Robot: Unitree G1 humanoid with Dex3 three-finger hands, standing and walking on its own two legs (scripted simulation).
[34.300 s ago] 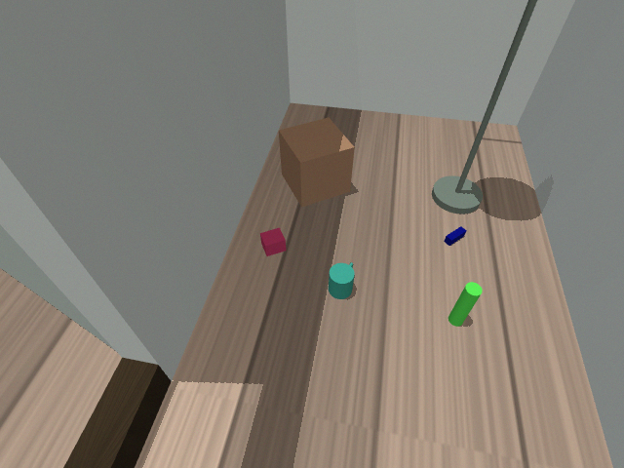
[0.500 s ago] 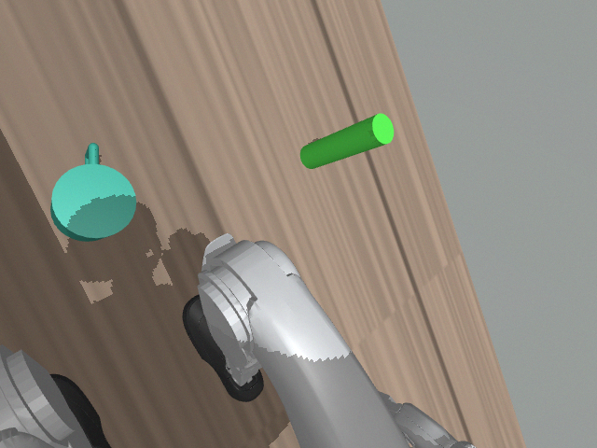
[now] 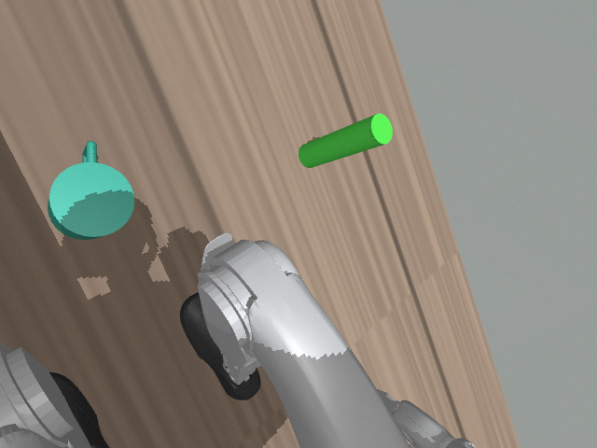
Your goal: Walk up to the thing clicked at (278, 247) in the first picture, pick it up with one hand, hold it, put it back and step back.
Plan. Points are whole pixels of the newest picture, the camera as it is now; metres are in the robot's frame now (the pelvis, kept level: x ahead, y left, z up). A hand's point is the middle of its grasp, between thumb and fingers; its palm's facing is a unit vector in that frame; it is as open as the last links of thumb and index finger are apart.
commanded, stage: open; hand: left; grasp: from above
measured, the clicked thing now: out of the picture +0.47 +0.37 -0.30
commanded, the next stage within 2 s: withdraw in 0.48 s
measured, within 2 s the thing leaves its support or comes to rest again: neither
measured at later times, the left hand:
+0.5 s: hand out of the picture +0.47 +0.37 -0.26, palm faces -0.30 -0.34 -0.89, open 14.0 cm
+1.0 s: hand out of the picture +0.48 +0.40 -0.16, palm faces -0.38 -0.19 -0.90, open 14.1 cm
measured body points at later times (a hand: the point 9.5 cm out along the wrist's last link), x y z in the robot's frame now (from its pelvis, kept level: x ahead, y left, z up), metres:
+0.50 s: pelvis +0.00 +0.00 +0.00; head +0.30 +0.13 +0.30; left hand +0.48 +0.38 -0.21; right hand +0.03 -0.23 -0.04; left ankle +0.06 +0.13 -0.30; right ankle +0.11 -0.10 -0.30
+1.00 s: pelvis +0.00 +0.00 +0.01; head +0.27 +0.12 +0.35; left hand +0.50 +0.40 -0.11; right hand +0.07 -0.25 -0.06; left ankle +0.06 +0.13 -0.30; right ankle +0.11 -0.10 -0.30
